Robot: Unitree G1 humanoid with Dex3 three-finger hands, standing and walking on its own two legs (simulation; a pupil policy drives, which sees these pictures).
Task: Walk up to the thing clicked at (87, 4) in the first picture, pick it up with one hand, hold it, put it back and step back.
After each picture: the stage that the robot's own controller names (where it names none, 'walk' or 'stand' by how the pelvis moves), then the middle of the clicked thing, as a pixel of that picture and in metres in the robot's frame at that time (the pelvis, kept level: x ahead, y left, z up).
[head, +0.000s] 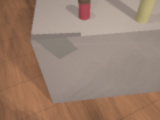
stand; (84, 8) +0.81 +0.01 +0.03
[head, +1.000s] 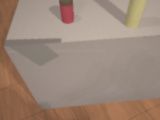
rise first; (67, 10) +0.73 +0.11 +0.05
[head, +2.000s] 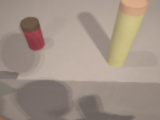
rise first; (33, 34) +0.51 +0.22 +0.06
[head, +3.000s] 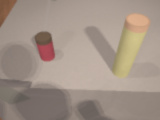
stand; (45, 47) +0.51 +0.18 +0.03
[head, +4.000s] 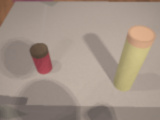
stand; (41, 59) +0.45 +0.19 +0.02
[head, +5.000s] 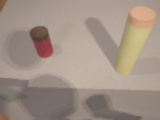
stand; (42, 42) +0.49 +0.19 +0.04
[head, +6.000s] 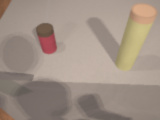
stand; (47, 39) +0.52 +0.17 +0.03
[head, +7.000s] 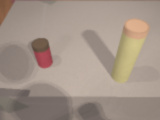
stand; (42, 53) +0.48 +0.18 +0.02
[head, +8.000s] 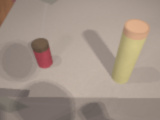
stand; (42, 53) +0.48 +0.19 +0.02
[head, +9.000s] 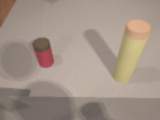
stand; (44, 53) +0.48 +0.18 +0.02
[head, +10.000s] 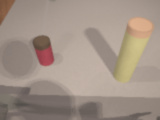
rise first; (44, 51) +0.48 +0.19 +0.03
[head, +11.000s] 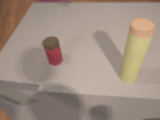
go down; (53, 51) +0.50 +0.18 +0.03
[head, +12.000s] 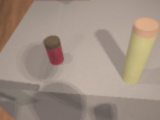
go down; (54, 50) +0.49 +0.18 +0.03
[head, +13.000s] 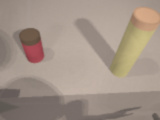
go down; (32, 46) +0.47 +0.17 +0.05
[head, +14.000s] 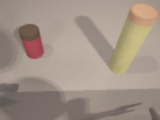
close in; (32, 42) +0.49 +0.17 +0.05
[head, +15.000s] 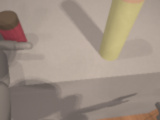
close; (12, 31) +0.50 +0.20 +0.09
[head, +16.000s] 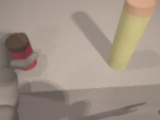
lift; (22, 52) +0.42 +0.19 +0.08
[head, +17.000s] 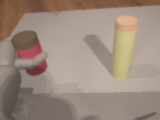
lift; (31, 54) +0.34 +0.16 +0.21
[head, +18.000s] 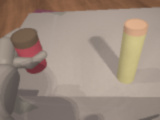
hold; (30, 52) +0.33 +0.17 +0.22
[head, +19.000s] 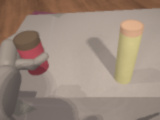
hold; (32, 53) +0.33 +0.16 +0.21
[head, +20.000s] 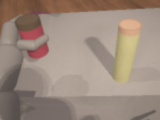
crouch; (33, 37) +0.38 +0.16 +0.23
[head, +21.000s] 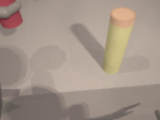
lower; (4, 5) +0.49 +0.20 +0.24
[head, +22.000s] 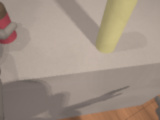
lower; (0, 24) +0.51 +0.21 +0.10
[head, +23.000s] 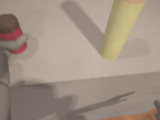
lower; (12, 35) +0.48 +0.19 +0.08
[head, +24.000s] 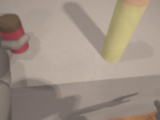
lower; (14, 35) +0.48 +0.19 +0.08
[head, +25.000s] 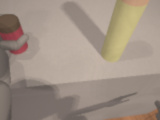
lower; (13, 35) +0.48 +0.19 +0.08
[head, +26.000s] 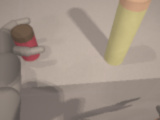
open; (26, 43) +0.46 +0.17 +0.08
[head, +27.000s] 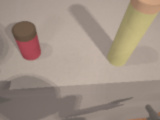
sink last; (28, 42) +0.45 +0.16 +0.07
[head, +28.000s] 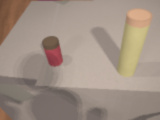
sink last; (53, 51) +0.48 +0.18 +0.05
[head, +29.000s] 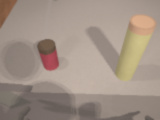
stand; (49, 55) +0.45 +0.17 +0.03
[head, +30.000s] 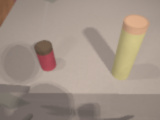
stand; (46, 56) +0.46 +0.18 +0.03
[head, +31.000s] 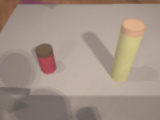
walk; (46, 59) +0.46 +0.17 +0.03
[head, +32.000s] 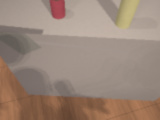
walk; (57, 4) +0.69 +0.14 +0.04
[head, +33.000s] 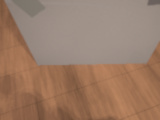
walk; out of the picture +1.03 +0.20 +0.04
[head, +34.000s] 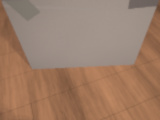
walk; out of the picture +1.15 +0.22 +0.05
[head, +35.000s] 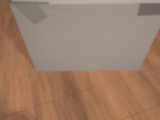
stand; out of the picture +1.11 +0.19 +0.02
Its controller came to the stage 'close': yes
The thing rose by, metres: 0.22
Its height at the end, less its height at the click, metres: +0.00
